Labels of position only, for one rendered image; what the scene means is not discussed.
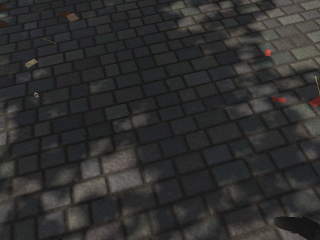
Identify robot right hand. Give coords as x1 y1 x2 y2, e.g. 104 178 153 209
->
274 216 320 240

